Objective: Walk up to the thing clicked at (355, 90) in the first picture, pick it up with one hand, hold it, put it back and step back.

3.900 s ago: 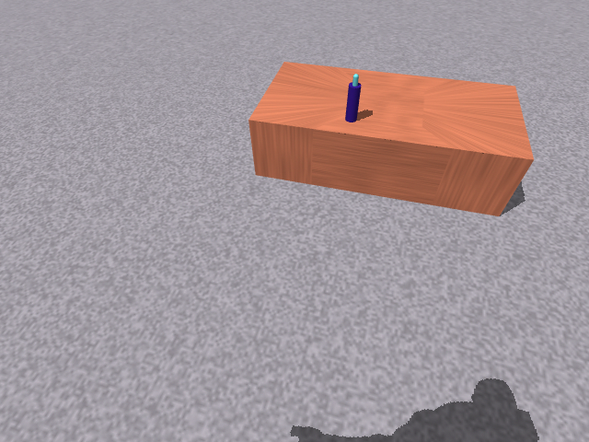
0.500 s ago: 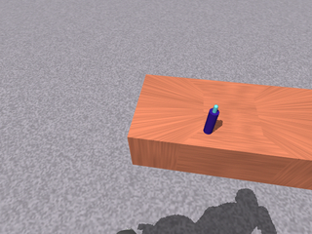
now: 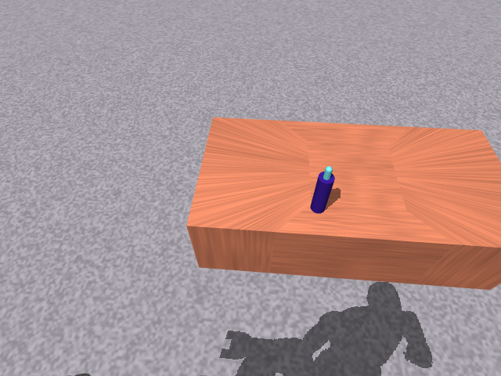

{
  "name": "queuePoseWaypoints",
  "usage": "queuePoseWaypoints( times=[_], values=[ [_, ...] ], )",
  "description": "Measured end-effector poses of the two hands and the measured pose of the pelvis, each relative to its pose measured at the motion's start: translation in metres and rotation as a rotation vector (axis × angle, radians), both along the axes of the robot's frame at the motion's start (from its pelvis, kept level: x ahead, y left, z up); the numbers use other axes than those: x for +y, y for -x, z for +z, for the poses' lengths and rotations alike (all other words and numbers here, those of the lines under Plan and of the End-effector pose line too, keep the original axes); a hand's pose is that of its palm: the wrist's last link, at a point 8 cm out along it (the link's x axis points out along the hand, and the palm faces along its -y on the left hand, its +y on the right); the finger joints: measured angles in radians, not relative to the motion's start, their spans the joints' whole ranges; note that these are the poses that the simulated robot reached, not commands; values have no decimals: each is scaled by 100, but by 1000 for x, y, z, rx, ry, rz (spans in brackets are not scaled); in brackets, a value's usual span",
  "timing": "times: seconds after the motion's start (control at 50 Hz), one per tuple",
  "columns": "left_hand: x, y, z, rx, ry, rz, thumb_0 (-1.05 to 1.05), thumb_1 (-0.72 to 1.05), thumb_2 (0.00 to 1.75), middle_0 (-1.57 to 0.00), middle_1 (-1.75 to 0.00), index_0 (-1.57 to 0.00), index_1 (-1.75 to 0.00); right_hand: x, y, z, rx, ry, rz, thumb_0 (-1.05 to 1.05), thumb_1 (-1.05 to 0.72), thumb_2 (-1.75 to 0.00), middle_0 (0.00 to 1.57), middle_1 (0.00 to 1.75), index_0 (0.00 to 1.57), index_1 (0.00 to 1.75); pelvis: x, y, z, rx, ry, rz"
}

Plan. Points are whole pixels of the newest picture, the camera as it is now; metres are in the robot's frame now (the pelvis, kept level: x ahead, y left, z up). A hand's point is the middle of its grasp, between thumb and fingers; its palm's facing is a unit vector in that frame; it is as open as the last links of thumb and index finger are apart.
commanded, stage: walk up
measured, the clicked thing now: (323, 189) +0.71 -0.22 -0.32
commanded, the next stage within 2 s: stand in 1.02 s
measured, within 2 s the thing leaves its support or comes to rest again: neither
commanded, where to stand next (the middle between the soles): +0.08 -0.02 m, yaw +1 degrees
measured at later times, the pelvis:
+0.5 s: pelvis +0.01 +0.00 +0.02, yaw +0 degrees
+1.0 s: pelvis +0.02 +0.00 +0.03, yaw +1 degrees
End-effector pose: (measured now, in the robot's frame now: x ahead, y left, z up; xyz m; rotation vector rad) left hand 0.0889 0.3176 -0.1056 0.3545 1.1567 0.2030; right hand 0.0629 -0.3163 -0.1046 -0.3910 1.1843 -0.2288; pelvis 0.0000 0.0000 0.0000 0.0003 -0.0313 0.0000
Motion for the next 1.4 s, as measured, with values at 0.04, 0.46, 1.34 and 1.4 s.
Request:
queuePoseWaypoints(
  times=[0.04,0.46,1.34,1.4],
  values=[
    [-5,-7,3,-15,4,-6,1,90,90,-20,-30,-20,-30,-4,0,1,3,0,-9,1,-90,-90,20,30,20,30,-3,0,2,-1,-8,2],
    [-23,-25,9,2,62,13,1,90,90,-20,-30,-20,-30,-4,3,13,61,-1,-25,1,-90,-90,20,30,20,30,-5,-11,18,2,-6,7],
    [-8,-12,18,57,45,64,1,90,90,-20,-30,-20,-30,39,-49,12,40,-97,9,1,-90,-90,20,30,20,30,12,-28,31,4,3,20],
    [-6,-14,19,54,40,65,1,90,90,-20,-30,-20,-30,42,-50,12,38,-101,7,1,-90,-90,20,30,20,30,13,-30,32,3,3,19]
  ],
)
